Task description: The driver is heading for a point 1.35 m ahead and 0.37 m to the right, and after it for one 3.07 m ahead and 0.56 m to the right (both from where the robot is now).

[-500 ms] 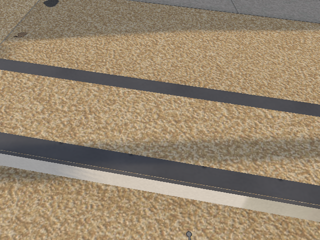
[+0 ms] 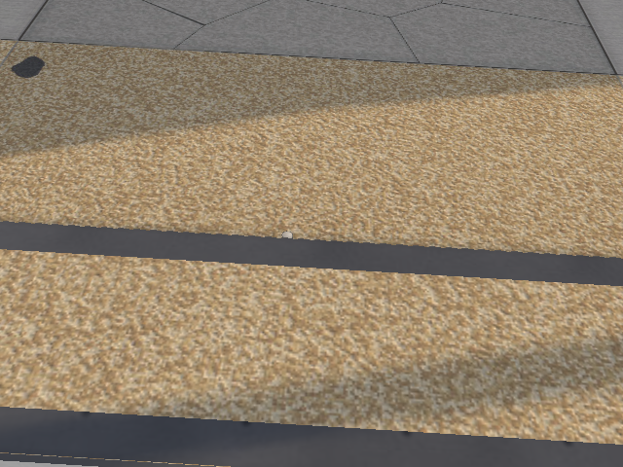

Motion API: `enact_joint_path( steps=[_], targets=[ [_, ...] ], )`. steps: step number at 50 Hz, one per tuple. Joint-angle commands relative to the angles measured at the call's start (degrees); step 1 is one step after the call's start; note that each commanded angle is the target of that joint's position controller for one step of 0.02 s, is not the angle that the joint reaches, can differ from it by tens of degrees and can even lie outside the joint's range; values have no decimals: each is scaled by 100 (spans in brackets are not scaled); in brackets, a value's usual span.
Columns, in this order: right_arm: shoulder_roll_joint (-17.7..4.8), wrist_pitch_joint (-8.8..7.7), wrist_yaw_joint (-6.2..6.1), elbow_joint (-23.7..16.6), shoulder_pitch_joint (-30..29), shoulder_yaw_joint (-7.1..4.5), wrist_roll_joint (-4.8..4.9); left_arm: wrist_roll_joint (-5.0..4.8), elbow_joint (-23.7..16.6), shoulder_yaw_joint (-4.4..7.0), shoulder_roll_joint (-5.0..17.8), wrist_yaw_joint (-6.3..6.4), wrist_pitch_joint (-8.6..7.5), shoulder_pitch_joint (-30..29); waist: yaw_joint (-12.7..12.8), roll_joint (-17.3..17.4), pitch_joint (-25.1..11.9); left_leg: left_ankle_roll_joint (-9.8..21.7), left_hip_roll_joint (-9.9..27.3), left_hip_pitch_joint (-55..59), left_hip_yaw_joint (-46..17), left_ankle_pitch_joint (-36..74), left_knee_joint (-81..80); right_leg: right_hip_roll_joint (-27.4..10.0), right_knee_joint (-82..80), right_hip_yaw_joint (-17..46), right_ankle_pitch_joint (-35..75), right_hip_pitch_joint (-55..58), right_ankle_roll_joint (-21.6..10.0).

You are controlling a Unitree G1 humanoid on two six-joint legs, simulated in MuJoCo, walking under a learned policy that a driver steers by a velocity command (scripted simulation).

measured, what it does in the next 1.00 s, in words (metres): climbs: right foot, then left foot 0.12 m higher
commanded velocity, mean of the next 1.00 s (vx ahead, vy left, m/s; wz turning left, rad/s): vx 0.50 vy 0.00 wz -0.19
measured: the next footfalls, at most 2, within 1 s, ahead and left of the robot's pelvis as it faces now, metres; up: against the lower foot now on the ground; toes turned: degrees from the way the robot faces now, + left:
right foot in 0.20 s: +0.27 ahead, -0.10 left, +0.00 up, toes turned -2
left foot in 0.74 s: +0.63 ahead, +0.14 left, +0.12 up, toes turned +0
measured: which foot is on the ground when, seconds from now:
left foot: down 0.00-0.22, up 0.24-0.72, down 0.74-1.00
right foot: up 0.00-0.18, down 0.20-0.74, up 0.76-1.00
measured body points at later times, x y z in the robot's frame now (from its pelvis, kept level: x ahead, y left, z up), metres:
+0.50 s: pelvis +0.27 -0.03 +0.00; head +0.28 -0.04 +0.45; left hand +0.18 +0.20 -0.15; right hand +0.42 -0.25 -0.13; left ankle +0.33 +0.10 -0.53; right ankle +0.23 -0.10 -0.75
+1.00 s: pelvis +0.55 +0.04 +0.11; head +0.54 +0.05 +0.55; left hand +0.77 +0.24 +0.00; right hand +0.52 -0.22 -0.03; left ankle +0.59 +0.14 -0.63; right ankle +0.56 -0.11 -0.48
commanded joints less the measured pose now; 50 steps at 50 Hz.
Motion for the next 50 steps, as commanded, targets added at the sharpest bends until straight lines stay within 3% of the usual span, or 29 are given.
enact_joint_path(
  steps=[1, 2, 3, 4, 5, 6, 7, 9, 10, 11, 12, 14, 15, 17, 18, 19, 24, 25, 28, 31, 33, 36, 37, 38, 39, 41, 44, 47, 50],
  targets=[
    [-612, -29, -35, -50, 638, -101, -60, 83, -408, -94, -40, -119, 65, -674, -59, 716, 602, 299, 1395, -258, -560, 2480, -304, 290, -560, -517, 137, 290, 41],
    [-650, -13, -55, -8, 760, -113, -109, 50, -390, -105, -16, -91, 74, -687, -82, 807, 570, 369, 1486, 39, -586, 2636, -144, 308, -517, -521, -117, 247, 2],
    [-1057, 48, -101, -68, 604, -210, 115, -359, -538, -49, 138, -21, -99, -1026, -122, 723, 463, 494, 1836, 597, -954, 2371, -105, 162, -702, 22, -229, -158, -94],
    [-1101, 103, -152, -109, 447, -235, 136, -401, -631, -56, 233, -31, -215, -1175, -14, 547, 529, 540, 1997, 1141, -996, 2399, -38, 147, -954, 106, -413, -571, -151],
    [-770, 69, -151, -34, 614, -156, -197, 100, -503, -99, 157, -70, -120, -950, -8, 561, 665, 588, 1722, 1045, -632, 2974, 108, 382, -1005, -498, -604, -216, -175],
    [-694, 40, -143, -9, 637, -141, -211, 148, -478, -101, 66, -52, -98, -873, -4, 696, 674, 542, 1661, 797, -543, 3700, 354, 515, -1199, -603, -829, 342, -256],
    [-1170, 99, -150, -162, 249, -257, 109, -342, -611, 4, 237, -40, -250, -906, 253, 853, 330, 500, 1879, 704, -786, 4815, 621, 544, -1386, -269, -833, 940, -373],
    [-1225, 179, -143, -278, -258, -284, 73, -360, -185, 226, 681, 1, -357, 593, 1053, 943, -464, 323, 1611, 633, -530, 6095, 2101, 853, -1972, -391, -560, 2566, -673],
    [-1227, 156, -103, -423, -475, -265, 29, -301, 172, 363, 975, 59, -330, 1839, 1507, 748, -1157, 167, 1348, -561, -449, 4975, 3498, 307, -1978, 199, -345, 4481, -933],
    [-598, 63, -33, -514, -200, -88, -170, -220, 336, 406, 1354, 83, -236, 2446, 1219, -761, -1686, -92, 410, -2463, -200, 94, 5542, -1069, -1811, 2126, 222, 6152, -1349],
    [-269, -81, 23, -350, 476, -17, 95, -68, 414, 345, 1103, 43, -240, 2542, 1009, -1286, -2036, -150, 6, -3937, -942, -2035, 6948, -1839, -2806, 4358, -941, 6736, -2159],
    [-915, -153, 57, -600, -568, -189, 351, -165, 310, 135, 276, -26, -237, 1472, 778, -145, -260, -60, 696, -4635, -728, -1209, 7597, -1397, -3315, 2963, -1737, 4863, -1688],
    [-906, -104, 27, -659, -807, -228, 309, -132, 263, 36, 99, -99, -252, 1159, 577, 375, 32, -92, 926, -4478, -632, -762, 7514, -1177, -3566, 2448, -1560, 4067, -1524],
    [-592, 74, -6, -619, -540, -232, 260, -62, 472, -32, -3, -154, -217, 1207, 264, 100, 178, -145, 1116, -4406, -527, -481, 7982, -808, -3725, 1806, -1318, 3320, -1346],
    [-306, 258, 97, -763, -527, -117, -411, 41, 730, 44, 217, -43, -254, 1685, 60, 302, 348, -162, 1065, -4162, -189, -396, 7696, -542, -3622, 1246, -771, 2688, -1093],
    [-230, 358, 141, -850, -672, -127, -404, 51, 847, 51, 269, -5, -297, 1879, 75, 118, 461, -204, 1010, -4327, -39, -246, 7778, -436, -3612, 954, -214, 2500, -1074],
    [-50, 523, -48, -1643, -2106, -26, -226, 43, 1120, -30, 179, 37, -290, 2749, 418, -401, 594, -281, 1008, -6998, 166, -997, 10185, -751, -3529, 1401, -1181, 3172, -1505],
    [63, 388, -90, -1539, -1834, 68, 387, -95, 1178, -190, -104, 80, -161, 2704, 326, -348, 720, -396, 1314, -8067, -533, -1038, 10710, -1076, -3364, 1768, -1328, 3720, -1459],
    [168, 61, 28, -2187, -2625, 366, 185, -72, 1119, -248, -6, 239, 120, 2971, 463, 271, 764, -558, 1439, -9214, -285, -1130, 10589, -900, -3137, 1666, -1494, 4086, -1109],
    [259, -119, 116, -2926, -3617, 586, -143, -204, 900, -198, 209, 408, 175, 2909, 621, 437, 356, -643, 1496, -6389, 285, 219, 7716, -562, -4174, 1443, -1160, 2174, -1115],
    [127, -109, 84, -2991, -3580, 499, 12, -358, 868, -151, 303, 391, 76, 2887, 532, -115, 111, -514, 1200, -4032, 645, 155, 6019, -487, -4650, 1089, 356, 1885, -1102],
    [-956, -52, 15, -2701, -1678, -51, 288, -179, 957, -84, 914, 234, 122, 2780, -781, -1560, -1098, -22, 303, -2394, 726, -793, 4649, -462, -2288, 705, 6553, 4326, -608],
    [-1364, -38, 60, -2526, -911, -211, 211, -131, 773, -48, 912, 238, 114, 2398, -1160, -1426, -1410, 241, 674, -1443, -213, -561, 4139, -385, -960, 832, 6334, 3946, -462],
    [-2080, -36, 108, -2199, -154, -393, -88, -22, 472, -153, 175, 234, -24, 2676, -798, 1035, -2346, 853, 2173, 379, -2756, 118, 2918, 456, 1046, 757, 2470, 2377, -285],
    [-1957, 50, 86, -2020, 198, -358, -269, -50, 437, -212, -439, 49, -199, 3040, -582, 2577, -3258, 1430, 3117, 1155, -5867, -116, 836, 1476, 3220, 1630, -1994, 1186, -138],
    [-847, 124, 47, -1797, -969, -139, 138, -228, 54, -61, -338, -109, -89, 2081, -132, 1362, -1024, 984, 3171, -839, -4599, -1500, 738, 978, 5564, 912, -2151, -295, -167],
    [94, 78, 175, -1049, -1599, 33, -135, -371, -362, 9, -250, -11, 298, 1814, 683, 729, 270, 3, 2327, -2837, -1337, -1574, 923, 283, 5367, 730, -1523, -18, -666],
    [-195, 24, 149, -726, -1411, -106, -74, -343, -526, -75, -397, 57, 392, 1712, 737, 707, 452, -77, 2098, -2662, -58, -665, 443, 301, 4210, 670, -1123, -213, -667],
    [-531, -51, -30, -752, -1475, -173, -161, -165, -740, 77, 68, 88, 416, 1246, 712, 674, 368, 124, 2121, -2175, 470, 164, 36, 268, 3362, 607, -478, -373, -368]
  ],
)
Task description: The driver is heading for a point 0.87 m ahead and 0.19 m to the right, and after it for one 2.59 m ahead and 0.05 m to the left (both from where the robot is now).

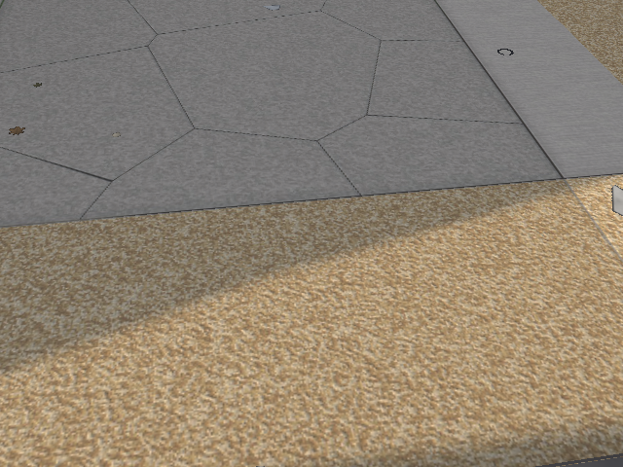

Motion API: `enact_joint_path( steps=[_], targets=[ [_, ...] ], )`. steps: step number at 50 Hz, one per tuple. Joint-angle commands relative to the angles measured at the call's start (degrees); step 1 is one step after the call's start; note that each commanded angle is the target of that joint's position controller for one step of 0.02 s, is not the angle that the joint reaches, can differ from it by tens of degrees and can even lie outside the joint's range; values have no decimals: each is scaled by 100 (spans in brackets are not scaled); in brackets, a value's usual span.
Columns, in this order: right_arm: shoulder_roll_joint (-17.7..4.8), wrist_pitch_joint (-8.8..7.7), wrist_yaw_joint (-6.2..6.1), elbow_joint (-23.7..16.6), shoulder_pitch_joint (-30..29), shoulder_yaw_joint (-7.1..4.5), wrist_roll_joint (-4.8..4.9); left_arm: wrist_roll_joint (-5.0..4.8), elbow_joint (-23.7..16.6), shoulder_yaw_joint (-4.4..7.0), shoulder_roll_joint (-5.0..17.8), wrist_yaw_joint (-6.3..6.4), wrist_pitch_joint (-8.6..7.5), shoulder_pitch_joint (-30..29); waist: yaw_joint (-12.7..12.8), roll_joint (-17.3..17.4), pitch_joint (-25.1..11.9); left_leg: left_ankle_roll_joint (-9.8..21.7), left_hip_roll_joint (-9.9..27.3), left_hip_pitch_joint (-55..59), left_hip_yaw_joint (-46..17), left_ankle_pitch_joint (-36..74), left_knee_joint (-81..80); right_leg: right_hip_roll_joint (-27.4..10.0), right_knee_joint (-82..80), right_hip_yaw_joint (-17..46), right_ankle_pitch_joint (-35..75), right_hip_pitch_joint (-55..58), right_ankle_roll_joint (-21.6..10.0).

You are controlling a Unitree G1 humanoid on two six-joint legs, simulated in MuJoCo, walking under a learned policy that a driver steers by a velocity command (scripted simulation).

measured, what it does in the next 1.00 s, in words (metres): goes down, turning right: right foot, then left foot 0.16 m lower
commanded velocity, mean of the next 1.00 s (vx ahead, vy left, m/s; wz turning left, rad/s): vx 0.50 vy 0.00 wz -0.46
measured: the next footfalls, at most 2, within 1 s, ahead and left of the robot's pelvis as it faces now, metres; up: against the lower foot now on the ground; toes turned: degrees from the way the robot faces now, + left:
right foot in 0.32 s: +0.30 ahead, -0.16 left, +0.00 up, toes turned -16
left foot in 0.96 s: +0.72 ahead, -0.06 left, -0.16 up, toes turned -24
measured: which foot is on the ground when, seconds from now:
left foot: down 0.00-0.34, up 0.36-0.94, down 0.96-1.00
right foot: up 0.00-0.30, down 0.32-0.98, up 1.00-1.00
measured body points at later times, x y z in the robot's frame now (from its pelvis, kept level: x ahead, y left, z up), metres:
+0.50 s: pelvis +0.24 -0.08 +0.00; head +0.27 -0.11 +0.45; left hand +0.40 +0.16 -0.11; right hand +0.32 -0.39 -0.10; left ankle +0.25 +0.10 -0.63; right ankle +0.26 -0.15 -0.73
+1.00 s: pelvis +0.57 -0.12 -0.14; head +0.59 -0.12 +0.31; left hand +0.67 +0.12 -0.27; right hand +0.61 -0.41 -0.24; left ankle +0.69 -0.05 -0.88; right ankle +0.28 -0.16 -0.69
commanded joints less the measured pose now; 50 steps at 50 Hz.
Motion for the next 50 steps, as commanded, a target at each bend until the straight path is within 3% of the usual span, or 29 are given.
enact_joint_path(
  steps=[1, 6, 11, 14, 15, 16, 17, 18, 19, 20, 21, 22, 23, 28, 29, 30, 32, 34, 36, 37, 42, 43, 44, 45, 46, 47, 48, 49, 50],
  targets=[
    [-366, -180, -153, -405, -631, -31, -50, 80, -109, 27, 80, 3, 83, 566, 417, 669, 594, 608, 1084, -367, -588, 667, -2062, -224, -852, 210, 570, 2, 250],
    [-929, -111, -391, -429, -105, -206, 40, 18, -478, 12, 5, -193, 43, -460, -85, 535, 585, 721, 1457, 898, -299, 764, -2156, -533, -2818, -308, 853, -120, 346],
    [-1182, 69, -335, -518, 42, -385, 198, -56, -661, 52, 35, -324, 34, -963, -371, 587, 1062, 707, 1645, 1785, -31, 811, -2132, -543, -4226, -763, -141, 165, 221],
    [-1440, 160, -258, -562, -159, -494, 347, -29, -622, 218, 264, -331, 33, -467, -13, 784, 751, 625, 1549, 1933, 266, 3708, -1064, -49, -4599, -1253, -856, 1328, -35],
    [-1517, 209, -234, -577, -339, -512, 403, -33, -469, 351, 453, -299, 28, 247, 434, 796, 377, 510, 1372, 1857, 415, 4748, -79, 250, -4943, -1400, -781, 2235, -199],
    [-1436, 211, -191, -601, -322, -481, 433, -59, -205, 591, 886, -213, 9, 1180, 850, 580, -217, 303, 1044, 1405, 492, 4621, 1215, 624, -5388, -1383, -317, 3714, -408],
    [-1012, 147, -204, -768, -407, -354, 229, -15, -75, 772, 1462, -108, 21, 1792, 976, -235, -452, 2, 737, -297, 333, 1738, 3072, -327, -5518, 277, -259, 5131, -728],
    [-446, -68, -237, -1267, -213, -184, 135, 7, -261, 764, 1802, -132, -90, 1436, 324, -1430, -1117, -335, -517, -2492, -659, -1672, 4999, -1571, -6652, 3805, -1779, 6417, -1851],
    [-945, -290, -194, -1398, -888, -271, 360, 5, -293, 584, 1218, -224, -225, 1512, 699, -513, -1307, -210, -390, -2969, -1808, -1487, 5364, -1813, -7361, 4326, -1905, 6363, -1704],
    [-934, -377, -165, -1523, -1116, -265, 517, 33, -211, 486, 922, -248, -302, 1459, 597, -456, -695, -59, -198, -3311, -1748, -1032, 5229, -1726, -7215, 3499, -1236, 5967, -1454],
    [-864, -411, -209, -1444, -1041, -242, 392, 11, -259, 426, 754, -249, -345, 1127, 359, -23, -361, 20, 65, -3038, -1794, -590, 4861, -1454, -7006, 2678, -413, 5210, -1205],
    [-985, -385, -241, -1397, -987, -317, 227, 0, -366, 362, 592, -221, -369, 725, 140, 75, -193, 35, 248, -2590, -1849, -290, 4308, -1168, -6933, 2010, 239, 4441, -1015],
    [-1028, -302, -224, -1374, -859, -357, 215, 59, -453, 311, 503, -185, -386, 566, 5, 69, -177, 29, 328, -2258, -1883, -130, 4071, -991, -6981, 1709, 510, 4062, -960],
    [-683, -101, -197, -1701, -1584, -282, 14, 46, -524, 397, 886, 82, -390, 862, 44, 217, 82, -288, -42, -1981, -1612, 779, 2039, -591, -7034, 1166, 1276, 3261, -930],
    [-563, -143, -143, -1625, -1546, -239, -26, 131, -580, 412, 951, 113, -354, 806, 16, 73, -101, -304, -255, -1484, -1409, 1499, 2014, -382, -6781, 889, 1492, 2938, -872],
    [-667, -198, -67, -1489, -1295, -283, -9, 219, -619, 429, 975, 148, -333, 819, -23, -219, -306, -289, -248, -1393, -1514, 1972, 2305, -495, -6526, 944, 1813, 3026, -854],
    [-890, -237, 2, -1555, -1658, -357, 106, 153, -605, 357, 768, 133, -380, 1129, 137, -249, -135, -179, -228, -1975, -1698, 2298, 1926, -570, -6397, 1198, 1136, 3385, -818],
    [-1087, -317, 111, -1867, -2315, -413, 176, 26, -274, 323, 641, 220, -442, 1836, 365, -203, 231, 31, 54, -3728, -2279, 2062, 1528, -998, -6013, 1999, 317, 4723, -837],
    [-845, -350, 227, -2019, -2718, -324, 19, 1, -239, 321, 708, 355, -414, 1702, 433, -174, 580, 88, -66, -3205, -2076, 3195, 556, -658, -5739, 1621, -556, 3881, -677],
    [-724, -342, 300, -1994, -2572, -289, -6, 20, -233, 296, 674, 386, -386, 1626, 447, -237, 467, 122, -150, -2818, -2048, 3716, 552, -568, -5560, 1554, -731, 3556, -655],
    [-678, -222, 431, -2055, -2242, -218, 114, -18, -362, 252, 746, 379, -281, 1413, 468, -123, 616, 80, -146, -2298, -2093, 3485, 134, -484, -4651, 1881, -1151, 3149, -588],
    [-630, -37, 321, -1995, -2110, -179, -146, 493, -266, 262, 875, 343, -347, 1631, 801, -228, 572, 51, -182, -2106, -1621, 3643, -473, -137, -4643, 1619, -804, 3652, -467],
    [-144, 61, 192, -1567, -1738, 117, -731, 683, 174, -109, 275, -9, -554, 2231, 904, -42, 1155, -111, 412, -2158, -1962, 4640, -836, -258, -4074, 1713, -1882, 3475, -257],
    [-250, 181, 111, -1624, -1718, 63, -716, 483, 161, -100, 394, -143, -636, 2244, 809, 38, 1187, -186, 284, -1875, -1559, 4345, -956, -225, -4048, 1736, -1623, 3401, -322],
    [-453, 222, 85, -1600, -1790, 35, -555, 413, 277, -134, 504, -190, -648, 2381, 859, 134, 1064, -280, 322, -1273, -1506, 4095, -912, -251, -3773, 1859, -1418, 3095, -247],
    [-841, 197, 52, -1491, -1371, -104, -379, 326, 264, -130, 742, -235, -651, 2281, 551, 310, 896, -230, 200, -617, -1217, 3701, -1076, -182, -3222, 1693, -574, 3093, -54],
    [-1218, 150, 32, -1143, -301, -265, -254, 342, 197, -136, 928, -324, -629, 2093, 54, 601, 367, -49, 31, 701, -799, 3948, -1251, 235, -2204, 1364, 82, 3091, 291],
    [-1524, 11, 116, -994, 710, -502, 385, -144, 287, 13, 538, -68, -495, 1643, -525, 190, -56, 304, 422, 1777, -1575, 4841, -851, 438, -312, 1026, -899, 2144, 320],
    [-1820, -80, 212, -509, 1860, -479, 187, -225, 468, -181, -27, -30, -495, 2617, -442, 1951, -1451, 1165, 1487, 4814, -2429, 7005, 1161, 1153, 2977, 797, -4705, -141, 772]
  ],
)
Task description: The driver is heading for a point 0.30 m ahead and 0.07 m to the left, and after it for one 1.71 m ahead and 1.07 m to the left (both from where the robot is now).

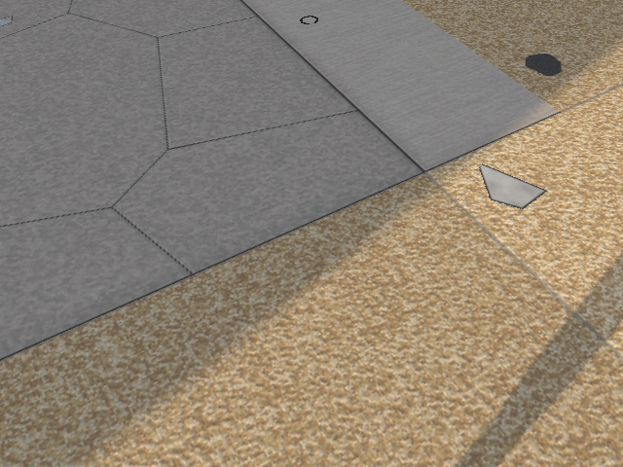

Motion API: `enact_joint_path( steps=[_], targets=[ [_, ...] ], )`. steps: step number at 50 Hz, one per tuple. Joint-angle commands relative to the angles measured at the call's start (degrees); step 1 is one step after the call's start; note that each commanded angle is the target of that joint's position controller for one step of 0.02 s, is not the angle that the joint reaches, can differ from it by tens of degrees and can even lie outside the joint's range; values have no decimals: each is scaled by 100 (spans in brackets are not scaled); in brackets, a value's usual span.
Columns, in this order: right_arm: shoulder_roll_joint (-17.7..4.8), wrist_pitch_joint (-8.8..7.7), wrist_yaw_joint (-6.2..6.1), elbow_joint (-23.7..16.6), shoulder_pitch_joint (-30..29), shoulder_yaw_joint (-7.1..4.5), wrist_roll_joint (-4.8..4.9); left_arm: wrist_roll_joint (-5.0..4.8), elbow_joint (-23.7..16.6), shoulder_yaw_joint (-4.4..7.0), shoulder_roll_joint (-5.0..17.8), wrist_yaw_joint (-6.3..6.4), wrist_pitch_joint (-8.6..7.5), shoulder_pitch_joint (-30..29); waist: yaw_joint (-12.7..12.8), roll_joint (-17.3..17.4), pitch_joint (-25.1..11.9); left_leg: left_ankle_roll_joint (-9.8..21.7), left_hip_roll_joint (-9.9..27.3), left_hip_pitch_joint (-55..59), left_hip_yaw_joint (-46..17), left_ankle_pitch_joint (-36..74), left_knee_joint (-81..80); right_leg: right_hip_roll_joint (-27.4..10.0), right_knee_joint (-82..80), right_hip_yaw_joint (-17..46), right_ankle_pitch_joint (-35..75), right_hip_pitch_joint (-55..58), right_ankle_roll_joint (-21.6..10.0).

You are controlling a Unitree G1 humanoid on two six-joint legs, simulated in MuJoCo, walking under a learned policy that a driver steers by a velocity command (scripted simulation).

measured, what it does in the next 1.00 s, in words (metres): walks ahead, turning left: right foot, then left foot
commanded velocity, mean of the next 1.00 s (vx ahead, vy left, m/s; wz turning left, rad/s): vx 0.18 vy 0.00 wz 0.36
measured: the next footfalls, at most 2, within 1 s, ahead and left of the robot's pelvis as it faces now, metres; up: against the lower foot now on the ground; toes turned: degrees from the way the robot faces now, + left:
right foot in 0.40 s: +0.42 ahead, -0.06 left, +0.00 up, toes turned +10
left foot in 0.82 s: +0.27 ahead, +0.16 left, +0.00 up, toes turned +23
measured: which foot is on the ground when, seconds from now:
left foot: down 0.00-0.40, up 0.42-0.80, down 0.82-1.00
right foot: up 0.00-0.38, down 0.40-0.82, up 0.84-1.00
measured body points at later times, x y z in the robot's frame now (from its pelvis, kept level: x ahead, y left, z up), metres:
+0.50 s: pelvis +0.24 +0.01 -0.03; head +0.27 +0.01 +0.41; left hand +0.45 +0.26 -0.09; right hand +0.30 -0.25 -0.17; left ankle +0.10 +0.13 -0.68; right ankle +0.38 -0.07 -0.76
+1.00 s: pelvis +0.26 +0.07 -0.02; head +0.27 +0.11 +0.43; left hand +0.28 +0.39 -0.13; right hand +0.50 -0.12 -0.09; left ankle +0.24 +0.15 -0.76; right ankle +0.36 -0.07 -0.67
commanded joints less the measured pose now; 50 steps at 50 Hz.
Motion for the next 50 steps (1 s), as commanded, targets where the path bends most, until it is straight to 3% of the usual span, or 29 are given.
enact_joint_path(
  steps=[1, 2, 3, 4, 5, 6, 7, 8, 10, 11, 12, 15, 19, 20, 21, 22, 23, 24, 26, 28, 35, 40, 41, 42, 43, 44, 46, 47, 50],
  targets=[
    [-1251, -94, 130, 631, 3074, -390, 256, -421, -60, -44, 155, 188, -43, 1031, -1034, 1684, -2276, 1472, 1811, 5935, -2217, 4431, 1758, 24, 5008, 332, -173, -4604, 431],
    [-742, 42, 109, 625, 3073, -289, 240, -350, -295, 35, 385, 243, -55, 325, -1250, 1307, -2070, 1484, 1661, 5550, -2253, 3543, 1206, -128, 5082, 173, 203, -5090, 419],
    [-1130, 95, -26, 758, 2496, -365, 313, -510, -826, 34, 388, 349, -69, -257, -876, 1130, -1885, 1830, 2060, 5236, -3397, 311, 95, -482, 4820, -477, 1281, -5851, 408],
    [-750, 112, -159, 638, 2012, -214, 325, -454, -985, 46, 419, 443, -18, -1054, -907, 247, -1036, 1883, 2071, 4086, -3647, -658, -546, -756, 4606, -773, 1904, -6050, 407],
    [-460, 76, -231, 679, 1596, -41, 241, -354, -1141, 20, 309, 441, 53, -1374, -626, -181, -480, 1859, 2112, 2664, -3526, -737, -699, -976, 4605, -704, 2229, -5591, 282],
    [-457, 8, -237, 726, 1420, 28, 211, -245, -1191, -46, 37, 430, 164, -1365, -395, -357, -135, 1759, 1908, 1537, -3053, -871, -709, -1159, 4312, -633, 2054, -5137, 187],
    [-449, -32, -194, 772, 1226, 68, 204, -135, -1290, -127, -225, 392, 215, -1418, -184, -171, 331, 1648, 1717, 805, -2686, -472, -648, -1295, 3998, -500, 1893, -5183, 44],
    [-138, -103, -185, 801, 1145, 170, 163, -178, -1349, -136, -262, 342, 207, -1562, -73, -123, 647, 1267, 1318, 415, -2106, -381, -616, -1473, 3048, -278, 2539, -5275, -97],
    [-314, -155, -300, 588, 771, 157, 103, 7, -1470, -51, 52, 315, 115, -1836, -18, 58, 911, 909, 124, -967, -679, 544, -1266, -1198, -578, -873, 4439, -3608, 69],
    [-345, -185, -364, 573, 937, 142, 142, 177, -1407, -2, 30, 319, 22, -2036, -211, -92, 582, 877, -111, -1246, -424, 1133, -1232, -1036, -1872, -956, 5646, -2298, 193],
    [-472, -169, -402, 688, 1346, 106, 230, 169, -1418, -20, -149, 304, -23, -2253, -336, 75, 237, 891, -68, -860, -435, 1590, -1256, -740, -2613, -1026, 6065, -1678, 374],
    [-818, 24, -548, 733, 1572, -64, 454, -109, -1603, 20, -132, 210, -6, -2761, -455, 226, 249, 833, 420, 1163, -975, 1686, -1005, -564, -4530, -656, 6103, -2099, 420],
    [-456, 250, -488, 547, 1754, -161, 353, 117, -1476, 271, 288, 82, -53, -2463, -392, 272, -12, 590, 243, 1847, -1378, 1195, 332, -523, -5427, -632, 6085, -1227, 12],
    [-360, 272, -461, 367, 1729, -167, 274, 197, -1385, 340, 471, 122, -77, -1958, -258, 48, -486, 407, -109, 1279, -1263, 601, 1182, -900, -5198, -445, 7471, -1, -181],
    [130, 246, -415, 183, 2108, -45, 188, 368, -1337, 400, 695, 165, -45, -1263, -228, -873, -1406, 103, -571, -572, -1130, -1680, 2838, -2315, -4276, 564, 10019, 2323, -969],
    [37, 210, -343, 9, 2281, 56, 262, 238, -1275, 438, 730, 124, 42, -897, -25, -1880, -2585, -142, -1010, -1447, -1031, -4791, 4578, -3535, -4459, 1942, 10058, 3198, -1792],
    [-568, 266, -287, -28, 2125, -126, 302, 105, -1344, 422, 578, 133, 120, -1038, -29, -1276, -2653, -221, -700, -1714, -1300, -4612, 5204, -3334, -4775, 2070, 8184, 2816, -1712],
    [-756, 401, -306, -227, 1615, -234, 346, 25, -1370, 398, 510, 164, 199, -1516, -202, -1106, -1896, -308, -503, -2006, -1021, -3946, 5398, -3013, -5149, 1628, 6638, 1964, -1458],
    [-652, 718, -414, -338, 1361, -318, 347, 58, -1341, 324, 238, 194, 324, -2340, -600, -1014, -749, -473, -214, -1644, -777, -3273, 5090, -2532, -5811, 822, 4748, 2, -1196],
    [-441, 814, -458, -392, 1511, -319, 305, 203, -1321, 404, 479, 187, 344, -2724, -837, -1179, -369, -519, -319, -840, -415, -2845, 4818, -2191, -6189, 102, 4367, -1228, -1101],
    [-447, 778, -303, -910, 595, -270, 252, 61, -1078, 551, 933, 363, 369, -2627, -652, -1024, -641, -254, -74, -253, -251, -2185, 2987, -2539, -6140, -468, 4332, -1001, -1098],
    [-609, 824, -223, -889, 930, -401, 214, -107, -875, 576, 916, 320, 528, -2387, -748, -888, -564, 285, -502, 927, 202, -2041, 1149, -2361, -5283, -990, 3255, -1153, -419],
    [-816, 817, -262, -882, 1061, -461, 179, -82, -759, 537, 666, 294, 591, -2118, -684, -75, -192, 547, -183, 1121, -583, -1735, 205, -1942, -4203, -1498, 2738, -1669, 54],
    [-1520, 794, -369, -1143, 901, -565, 207, 136, -953, 441, 356, 247, 607, -1919, -318, 1848, 117, 1256, 1296, 1565, -2928, -388, -288, -1038, -2097, -1985, 1347, -3298, 684],
    [-1730, 663, -297, -1331, 956, -590, -24, 117, -1201, 540, 703, 292, 538, -2717, -850, 1490, -39, 1924, 1629, 978, -3682, -642, -853, -760, -1317, -805, 1215, -3602, 561],
    [-1592, 541, -269, -1349, 719, -562, -95, 12, -1208, 606, 889, 356, 536, -2894, -722, 945, 109, 1715, 1352, 903, -3242, -921, -859, -814, -973, -540, 1763, -3625, 427],
    [-1156, 489, -321, -1463, 104, -453, 193, 86, -922, 645, 884, 467, 613, -2513, -402, 446, -54, 1104, 902, 967, -2482, -741, -561, -987, -1017, -419, 2806, -3478, 408],
    [-1064, 507, -368, -1510, -50, -416, 248, 148, -881, 637, 837, 462, 626, -2394, -322, 433, -185, 1031, 765, 860, -2258, -369, -455, -949, -936, -440, 3148, -3217, 463],
    [-937, 532, -439, -1502, 129, -369, 240, 88, -875, 568, 652, 369, 576, -2424, -354, 271, -450, 1008, 566, 1190, -2077, 196, -273, -815, -1225, -415, 3534, -3002, 524]
  ],
)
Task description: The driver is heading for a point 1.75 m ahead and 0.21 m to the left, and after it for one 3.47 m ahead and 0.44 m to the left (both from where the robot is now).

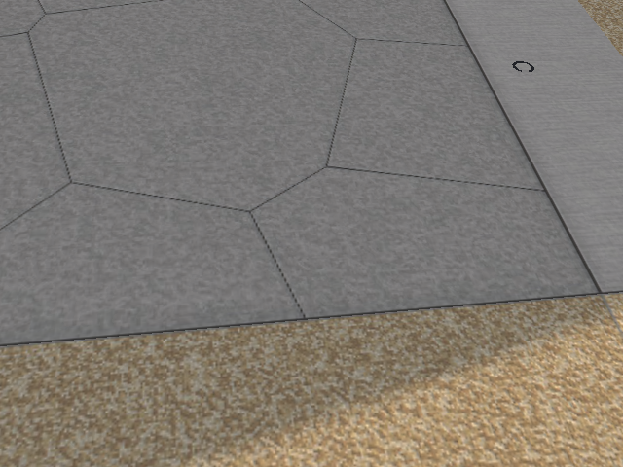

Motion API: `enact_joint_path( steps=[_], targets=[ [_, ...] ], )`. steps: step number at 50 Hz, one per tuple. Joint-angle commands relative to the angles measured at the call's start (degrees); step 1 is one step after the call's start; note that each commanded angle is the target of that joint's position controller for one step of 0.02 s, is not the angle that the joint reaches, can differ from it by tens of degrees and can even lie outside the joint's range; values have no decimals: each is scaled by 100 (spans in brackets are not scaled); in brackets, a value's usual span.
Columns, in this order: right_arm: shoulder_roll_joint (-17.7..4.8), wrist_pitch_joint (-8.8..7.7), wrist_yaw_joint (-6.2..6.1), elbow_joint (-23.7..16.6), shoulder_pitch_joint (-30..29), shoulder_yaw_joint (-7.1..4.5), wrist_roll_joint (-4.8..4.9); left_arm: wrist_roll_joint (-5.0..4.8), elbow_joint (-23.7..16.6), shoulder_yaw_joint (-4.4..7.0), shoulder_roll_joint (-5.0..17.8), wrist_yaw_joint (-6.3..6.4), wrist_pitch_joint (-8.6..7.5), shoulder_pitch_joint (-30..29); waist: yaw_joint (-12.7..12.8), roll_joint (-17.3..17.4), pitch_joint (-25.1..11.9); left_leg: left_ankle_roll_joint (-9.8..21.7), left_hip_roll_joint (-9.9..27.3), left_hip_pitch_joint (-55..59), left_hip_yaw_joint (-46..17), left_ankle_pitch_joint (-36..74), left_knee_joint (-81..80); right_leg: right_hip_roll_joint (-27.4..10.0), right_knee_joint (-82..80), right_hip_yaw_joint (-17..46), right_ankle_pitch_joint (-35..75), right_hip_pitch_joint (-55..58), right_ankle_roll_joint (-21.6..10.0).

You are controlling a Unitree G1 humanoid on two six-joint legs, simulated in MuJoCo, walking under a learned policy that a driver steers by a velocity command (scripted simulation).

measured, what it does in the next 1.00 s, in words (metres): walks ahead, turning left: right foot, then left foot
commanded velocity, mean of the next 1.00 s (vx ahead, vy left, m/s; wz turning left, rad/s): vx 0.31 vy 0.00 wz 0.37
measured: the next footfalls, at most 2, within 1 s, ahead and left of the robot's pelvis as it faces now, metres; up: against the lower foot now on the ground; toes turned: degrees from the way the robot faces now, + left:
right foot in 0.28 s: +0.09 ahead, -0.13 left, +0.00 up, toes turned +15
left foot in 0.72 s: +0.23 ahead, +0.21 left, +0.00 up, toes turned +21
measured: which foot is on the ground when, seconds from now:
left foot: down 0.00-0.30, up 0.32-0.70, down 0.72-1.00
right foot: up 0.00-0.26, down 0.28-0.72, up 0.74-1.00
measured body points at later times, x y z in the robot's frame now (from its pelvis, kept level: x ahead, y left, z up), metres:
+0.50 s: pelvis +0.08 -0.01 +0.00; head +0.10 -0.02 +0.45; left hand +0.07 +0.29 -0.10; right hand +0.31 -0.23 -0.09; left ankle +0.07 +0.15 -0.66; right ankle +0.05 -0.14 -0.74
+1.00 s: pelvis +0.27 +0.13 +0.01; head +0.29 +0.15 +0.46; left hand +0.33 +0.44 -0.10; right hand +0.42 -0.11 -0.10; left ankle +0.19 +0.20 -0.74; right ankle +0.44 +0.01 -0.67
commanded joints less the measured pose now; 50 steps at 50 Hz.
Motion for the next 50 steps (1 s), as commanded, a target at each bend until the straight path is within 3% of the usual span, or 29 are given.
enact_joint_path(
  steps=[1, 5, 8, 11, 13, 14, 15, 16, 17, 18, 19, 21, 24, 26, 28, 31, 33, 34, 35, 36, 37, 38, 39, 40, 41, 42, 45, 50],
  targets=[
    [-907, -95, -101, -494, -275, -263, 56, -17, -406, 25, 256, -33, -112, -285, 98, 746, -667, 754, 1188, 1174, -1502, 2017, -865, -31, -386, 303, 377, -376, 62],
    [-1066, 0, -149, -524, -149, -353, 58, -66, -447, -46, 209, -122, -187, -594, -66, 1004, -701, 823, 1147, 1343, -1829, 1652, -742, 89, -1594, 378, 192, -3, 122],
    [-1125, 59, -88, -600, -211, -378, 32, -116, -401, -39, 285, -195, -243, -590, -97, 1099, -659, 962, 1110, 1120, -2171, 1760, -663, 230, -2126, 355, -203, 492, 73],
    [-1060, 58, -37, -597, -207, -344, 101, -161, -376, -9, 381, -300, -323, -480, -80, 1138, -679, 983, 927, 834, -2540, 33, -886, 322, -2860, 254, -301, 1152, -103],
    [-992, 53, -57, -608, -362, -297, 138, -185, -285, 37, 378, -347, -411, -121, 226, 1079, -549, 811, 639, 328, -2576, -1004, -792, 314, -3994, 124, 224, 2116, -304],
    [-808, 25, -81, -635, -394, -243, 113, -149, -188, 109, 535, -334, -444, 224, 362, 868, -615, 573, 389, -328, -2382, -1445, -396, -96, -4216, 343, 450, 3049, -490],
    [-412, -6, -71, -707, -372, -129, 82, -22, -112, 190, 894, -300, -451, 815, 478, -73, -895, 170, -185, -1399, -1498, -2140, 992, -1209, -4449, 1506, -289, 4113, -979],
    [-592, -94, -81, -984, -517, -173, 181, 102, 61, 275, 1238, -356, -495, 1239, 473, -1263, -520, 22, -644, -2633, -750, -2249, 2074, -2111, -5085, 3340, -1232, 4072, -1737],
    [-1008, -160, -64, -943, -543, -283, 123, 40, -63, 218, 991, -343, -568, 865, 360, -980, -70, -115, -114, -2982, -817, -1740, 2811, -2302, -5152, 3368, -1558, 3786, -1900],
    [-1120, -170, -24, -811, -477, -339, 97, -48, -151, 145, 706, -280, -569, 590, 289, -856, 51, -199, 17, -3022, -714, -1285, 3037, -1995, -5138, 2781, -1433, 3673, -1668],
    [-1037, -153, -7, -686, -354, -341, 72, -108, -203, 97, 564, -229, -548, 449, 242, -765, 33, -296, 81, -3032, -605, -952, 3208, -1698, -5130, 2320, -1181, 3726, -1416],
    [-812, -188, 84, -683, -456, -288, 86, -96, -139, 39, 480, -169, -541, 568, 328, -562, 150, -398, 239, -3039, -461, -292, 3390, -1532, -5253, 1619, -242, 3573, -1277],
    [-464, -261, 133, -731, -631, -156, 79, -55, 75, 24, 516, -182, -588, 930, 456, -470, 141, -480, 287, -2776, -226, 203, 3007, -1392, -5402, 895, 628, 3397, -1325],
    [-374, -319, 156, -751, -760, -103, 73, -77, 186, 23, 603, -209, -593, 998, 485, -496, 177, -493, 325, -2445, -67, 448, 2341, -1306, -5446, 515, 909, 3272, -1317],
    [-263, -390, 197, -830, -1036, -38, 63, -158, 292, 40, 749, -210, -576, 1070, 554, -590, 225, -458, 369, -2015, 190, 595, 1646, -1286, -5434, 245, 1071, 3103, -1274],
    [-310, -461, 276, -880, -1201, -24, 107, -281, 419, 62, 954, -252, -557, 1234, 563, -643, 312, -292, 340, -1340, 484, 358, 879, -1410, -5334, 162, 1103, 2986, -1247],
    [-427, -479, 294, -878, -1084, -69, 129, -350, 499, 79, 1083, -277, -530, 1277, 403, -659, 311, -87, 231, -828, 634, 88, 436, -1565, -5095, 183, 1454, 3031, -1232],
    [-514, -485, 284, -768, -694, -134, 130, -352, 522, 67, 1120, -283, -516, 1213, 102, -598, 142, 62, 64, -121, 776, 270, 54, -1516, -4648, 42, 2306, 2949, -1143],
    [-750, -472, 249, -514, 50, -284, 127, -326, 578, 10, 974, -291, -530, 1310, -252, -379, -309, 239, -120, 1028, 875, 413, -140, -1246, -3652, -302, 3335, 2764, -996],
    [-1033, -445, 190, -331, 1029, -411, 110, -212, 511, -97, 722, -289, -576, 1291, -731, -3, -991, 498, 454, 2627, 111, 429, 16, -1012, -2089, -611, 2946, 1810, -724],
    [-1783, -459, 155, -295, 1437, -508, 54, -94, 197, -326, 66, -329, -703, 1570, -513, 1899, -1700, 1467, 2154, 4115, -3055, -589, -816, -58, 231, -605, -612, -275, -333],
    [-1328, -518, 188, -288, 1577, -391, 50, -244, 321, -185, 618, -344, -821, 1361, -719, 1446, -2015, 1643, 2353, 4065, -4038, -891, -1389, -62, 1025, 344, -1308, -792, -389],
    [-1097, -564, 207, -256, 1173, -279, 34, -379, 141, -108, 850, -369, -856, 999, -573, 1239, -1181, 1411, 2183, 3550, -3121, -531, -1352, -352, 1196, 268, -914, -1219, -489],
    [-928, -580, 210, -272, 828, -224, 50, -320, 102, -144, 750, -356, -851, 776, -413, 878, -778, 1265, 1915, 2838, -2393, -18, -1376, -591, 934, 174, -432, -1049, -544],
    [-758, -585, 227, -273, 508, -169, 40, -191, 116, -142, 680, -340, -823, 690, -238, 663, -447, 1166, 1688, 2204, -1902, 484, -1520, -739, 534, 158, -74, -825, -520],
    [-619, -613, 234, -288, 282, -124, 4, -142, 147, -122, 651, -346, -765, 764, -36, 727, -303, 1086, 1495, 1724, -1536, 932, -1699, -855, 266, 200, 186, -454, -504],
    [-581, -730, 190, -125, 139, -131, 34, -180, 220, -189, 362, -372, -576, 944, 212, 677, -180, 1106, 1440, 1354, -908, 1596, -2078, -823, -140, 117, 613, -258, -350],
    [-735, -793, 122, 230, 330, -190, -12, -192, -27, -279, 184, -422, -530, 115, -18, 503, 226, 842, 1345, 1308, 73, 1708, -2342, -640, -1724, 173, 2043, -412, -275]
  ],
)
